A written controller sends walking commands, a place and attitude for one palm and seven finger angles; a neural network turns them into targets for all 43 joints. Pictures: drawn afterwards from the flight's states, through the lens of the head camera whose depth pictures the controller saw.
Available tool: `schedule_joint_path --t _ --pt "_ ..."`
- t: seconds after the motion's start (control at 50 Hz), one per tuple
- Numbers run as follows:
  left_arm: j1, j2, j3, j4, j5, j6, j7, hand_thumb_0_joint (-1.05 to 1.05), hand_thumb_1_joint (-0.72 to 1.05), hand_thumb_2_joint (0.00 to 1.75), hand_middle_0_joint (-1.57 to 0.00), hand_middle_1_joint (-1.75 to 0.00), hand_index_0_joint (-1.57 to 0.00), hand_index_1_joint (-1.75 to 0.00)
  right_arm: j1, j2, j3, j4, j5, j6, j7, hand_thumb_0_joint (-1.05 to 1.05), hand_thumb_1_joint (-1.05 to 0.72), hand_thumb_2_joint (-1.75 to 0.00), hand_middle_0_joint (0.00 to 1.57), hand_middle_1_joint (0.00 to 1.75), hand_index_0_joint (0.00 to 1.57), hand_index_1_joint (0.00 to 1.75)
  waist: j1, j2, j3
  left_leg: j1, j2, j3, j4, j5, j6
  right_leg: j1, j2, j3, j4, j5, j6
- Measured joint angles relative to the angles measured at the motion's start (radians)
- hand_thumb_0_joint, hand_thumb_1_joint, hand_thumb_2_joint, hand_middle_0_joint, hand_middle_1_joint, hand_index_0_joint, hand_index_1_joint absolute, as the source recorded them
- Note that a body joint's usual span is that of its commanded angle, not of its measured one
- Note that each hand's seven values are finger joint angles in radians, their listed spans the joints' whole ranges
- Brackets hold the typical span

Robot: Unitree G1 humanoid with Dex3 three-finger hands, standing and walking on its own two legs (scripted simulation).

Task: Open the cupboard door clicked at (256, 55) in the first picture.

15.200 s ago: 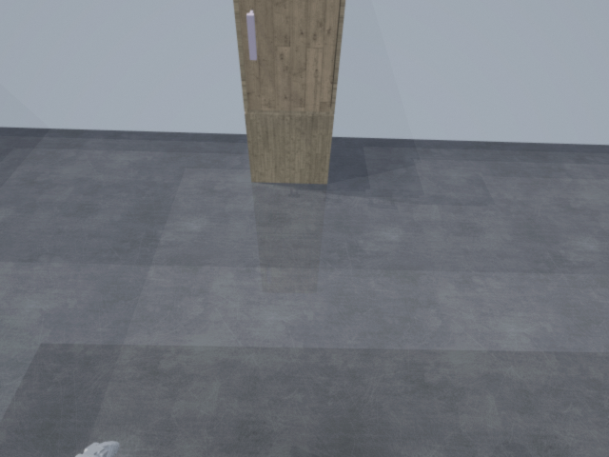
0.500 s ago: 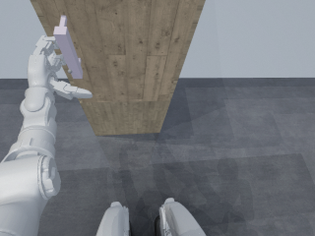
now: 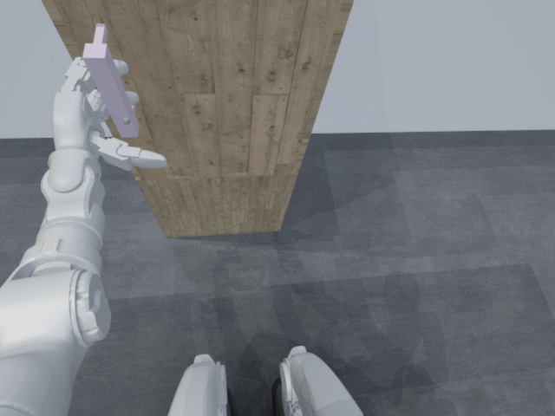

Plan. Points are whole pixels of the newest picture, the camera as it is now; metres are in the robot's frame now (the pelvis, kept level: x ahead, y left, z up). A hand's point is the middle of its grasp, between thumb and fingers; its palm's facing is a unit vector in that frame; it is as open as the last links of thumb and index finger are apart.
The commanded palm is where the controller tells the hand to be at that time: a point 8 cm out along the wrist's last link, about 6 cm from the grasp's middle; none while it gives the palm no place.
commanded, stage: slide the fingers in behind the handle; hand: left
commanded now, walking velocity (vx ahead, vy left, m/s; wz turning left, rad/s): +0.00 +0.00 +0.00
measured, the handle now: (116, 85) +0.57 +0.18 +0.07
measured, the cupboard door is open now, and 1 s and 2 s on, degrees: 0 0 46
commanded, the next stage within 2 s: close the thumb around the handle in 0.14 s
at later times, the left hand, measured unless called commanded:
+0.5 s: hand (128, 121) +0.52 +0.16 +0.06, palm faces +0.02 -1.00 +0.00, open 12.1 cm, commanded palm +0.49 +0.20 +0.06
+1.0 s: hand (132, 121) +0.51 +0.16 +0.06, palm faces +0.04 -1.00 +0.00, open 6.0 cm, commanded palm +0.49 +0.20 +0.06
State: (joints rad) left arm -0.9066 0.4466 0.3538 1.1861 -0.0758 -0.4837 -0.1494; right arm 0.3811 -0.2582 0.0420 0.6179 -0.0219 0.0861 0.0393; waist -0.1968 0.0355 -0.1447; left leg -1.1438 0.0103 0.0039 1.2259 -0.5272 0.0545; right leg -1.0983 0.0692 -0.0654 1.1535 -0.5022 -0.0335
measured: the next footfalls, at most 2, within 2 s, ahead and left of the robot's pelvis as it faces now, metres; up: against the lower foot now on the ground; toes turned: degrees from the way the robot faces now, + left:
none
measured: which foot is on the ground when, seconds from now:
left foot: down 0.00-1.00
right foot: down 0.00-1.00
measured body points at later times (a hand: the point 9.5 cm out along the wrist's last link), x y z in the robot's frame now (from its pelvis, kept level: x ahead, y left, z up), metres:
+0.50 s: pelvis +0.00 +0.01 +0.00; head +0.14 +0.04 +0.43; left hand +0.51 +0.22 +0.06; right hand +0.01 -0.26 -0.11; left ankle +0.02 +0.08 -0.63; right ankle +0.02 -0.10 -0.63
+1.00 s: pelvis +0.00 +0.00 +0.00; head +0.14 +0.02 +0.43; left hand +0.51 +0.21 +0.06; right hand +0.01 -0.26 -0.11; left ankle +0.02 +0.08 -0.63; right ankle +0.02 -0.10 -0.63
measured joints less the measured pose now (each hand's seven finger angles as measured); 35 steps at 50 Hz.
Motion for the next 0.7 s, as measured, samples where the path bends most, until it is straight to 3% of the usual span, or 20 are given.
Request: schedule_joint_path --t 0.36,0.5,0.7 --pt "0.003 -0.022 -0.016 -0.006 0.002 -0.003 0.013 -0.02 -0.45 0.33 -0.3 -1.2 -0.3 -1.2 -0.009 -0.006 -0.006 0.001 -0.004 0.001 0.001 0.0 -0.91 -0.9 0.2 0.3 0.21 0.3 0.002 0.0 -0.005 0.001 -0.005 -0.003 0.0 -0.002 0.006 0.007 -0.004 -0.002 -0.007 0.0 0.007" --pt "-0.001 -0.029 -0.027 -0.005 0.005 -0.002 0.024 -0.01 -0.2 0.43 -0.32 -1.23 -0.32 -1.23 -0.008 -0.004 -0.007 0.001 -0.005 0.006 0.003 0.0 -0.91 -0.9 0.2 0.3 0.21 0.3 0.005 0.004 -0.003 0.001 -0.007 -0.001 0.001 -0.002 0.008 0.007 -0.006 -0.001 -0.006 -0.001 0.009" --pt "0.003 -0.042 -0.031 -0.003 0.009 -0.007 0.05 -0.01 0.32 0.65 -0.35 -1.28 -0.35 -1.28 -0.003 0.003 -0.007 0.008 -0.007 0.008 0.008 0.0 -0.91 -0.9 0.2 0.3 0.21 0.3 0.007 0.006 -0.006 0.007 -0.007 0.0 -0.002 -0.001 0.007 0.01 -0.006 0.001 -0.006 -0.001 0.008"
